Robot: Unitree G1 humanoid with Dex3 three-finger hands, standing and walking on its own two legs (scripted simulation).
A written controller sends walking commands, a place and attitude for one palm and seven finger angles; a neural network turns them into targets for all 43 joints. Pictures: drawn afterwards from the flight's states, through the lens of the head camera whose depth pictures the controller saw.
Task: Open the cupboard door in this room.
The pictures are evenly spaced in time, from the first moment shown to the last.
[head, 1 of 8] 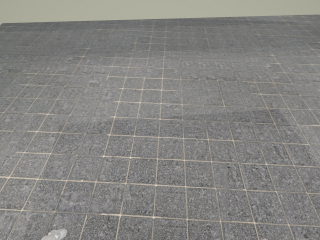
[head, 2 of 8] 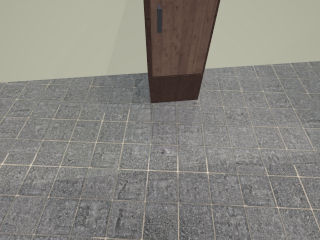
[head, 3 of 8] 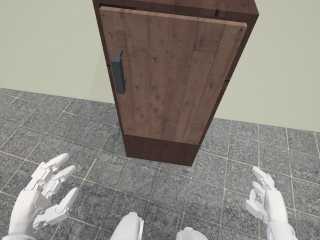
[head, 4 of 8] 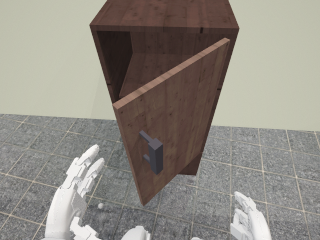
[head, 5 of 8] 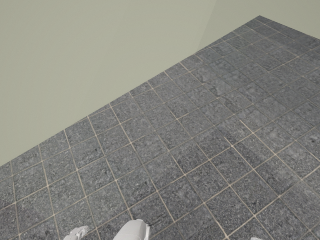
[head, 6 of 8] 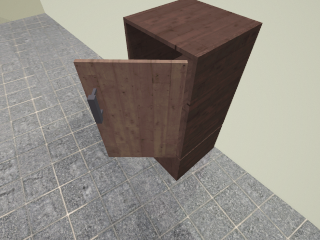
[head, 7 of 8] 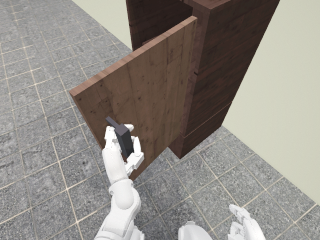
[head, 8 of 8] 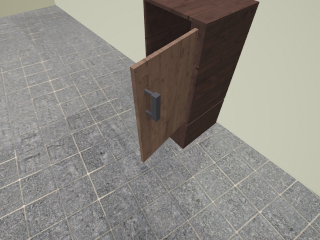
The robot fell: no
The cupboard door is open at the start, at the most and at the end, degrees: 0 99 99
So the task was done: yes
